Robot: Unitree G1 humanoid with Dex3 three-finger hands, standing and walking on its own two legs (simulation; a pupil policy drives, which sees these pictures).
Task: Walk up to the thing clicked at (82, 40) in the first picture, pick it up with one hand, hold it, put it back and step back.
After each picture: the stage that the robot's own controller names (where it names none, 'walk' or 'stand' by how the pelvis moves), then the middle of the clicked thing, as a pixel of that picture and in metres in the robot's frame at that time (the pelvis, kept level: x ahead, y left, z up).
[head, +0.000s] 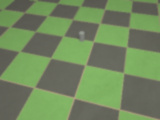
stand; (81, 36) +1.55 +0.02 -0.72
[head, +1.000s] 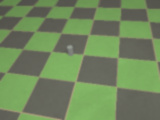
walk; (70, 50) +1.39 +0.25 -0.70
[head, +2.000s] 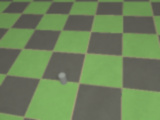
walk; (63, 78) +0.90 +0.31 -0.72
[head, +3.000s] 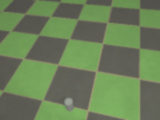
walk; (69, 104) +0.58 +0.19 -0.70
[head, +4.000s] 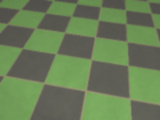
stand; out of the picture +0.42 +0.17 -0.71
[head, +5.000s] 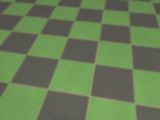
stand; out of the picture +0.39 +0.18 -0.72
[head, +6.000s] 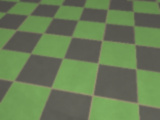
stand; out of the picture +0.40 +0.17 -0.73
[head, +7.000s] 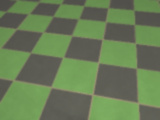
stand; out of the picture +0.39 +0.18 -0.73
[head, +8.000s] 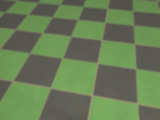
stand; out of the picture +0.39 +0.18 -0.73
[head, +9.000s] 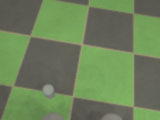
go down; (49, 91) +0.43 +0.19 -0.53
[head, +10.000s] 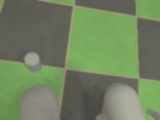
go down; (33, 63) +0.47 +0.23 -0.32
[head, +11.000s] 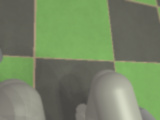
close in; out of the picture +0.44 +0.26 -0.24
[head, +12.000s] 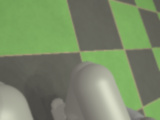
close; out of the picture +0.44 +0.29 -0.22
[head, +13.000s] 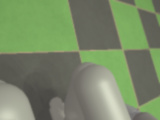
lift; out of the picture +0.43 +0.29 -0.23
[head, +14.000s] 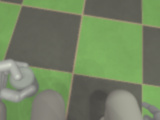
lift; (26, 83) +0.33 +0.21 -0.07
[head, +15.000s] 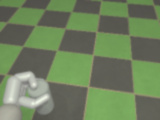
hold; (41, 97) +0.32 +0.16 +0.01
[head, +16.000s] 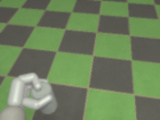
hold; (45, 98) +0.32 +0.15 -0.01
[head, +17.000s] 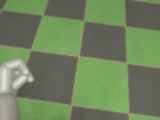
crouch; out of the picture +0.05 +0.30 -0.61
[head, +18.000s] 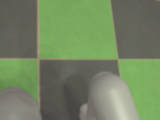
lower; out of the picture -0.09 +0.25 -0.29
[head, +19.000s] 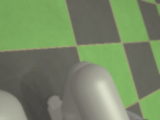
lower; out of the picture -0.25 +0.13 -0.25
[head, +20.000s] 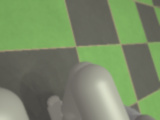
lower; out of the picture -0.37 +0.05 -0.25
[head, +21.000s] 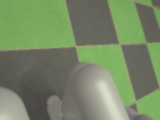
lower; out of the picture -0.50 -0.03 -0.26
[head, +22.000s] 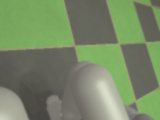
lower; out of the picture -0.63 -0.11 -0.25
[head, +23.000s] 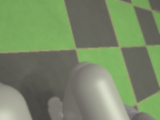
open; out of the picture -0.75 -0.18 -0.25
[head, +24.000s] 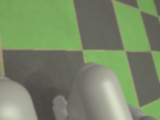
stand; out of the picture -0.87 -0.26 -0.25
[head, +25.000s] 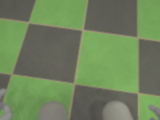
walk; out of the picture -1.09 -0.01 -0.49
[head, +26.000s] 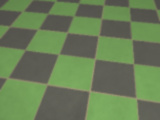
stand; out of the picture -1.30 +0.02 -0.69
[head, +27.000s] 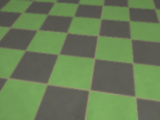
stand; out of the picture -1.42 -0.01 -0.69
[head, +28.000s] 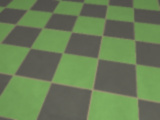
stand; out of the picture -1.56 -0.06 -0.73
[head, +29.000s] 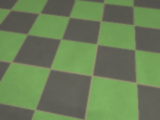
walk; out of the picture -1.66 -0.09 -0.72
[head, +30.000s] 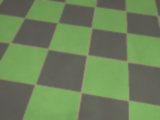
walk; out of the picture -1.59 -0.24 -0.73
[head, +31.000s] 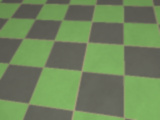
walk; out of the picture -1.40 -0.19 -0.73
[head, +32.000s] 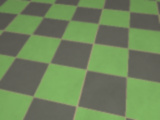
stand; out of the picture -1.48 -0.15 -0.73
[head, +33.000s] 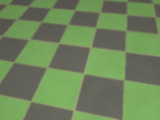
stand; out of the picture -1.62 -0.13 -0.75
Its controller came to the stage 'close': yes
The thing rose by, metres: 0.70
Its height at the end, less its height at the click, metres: -0.02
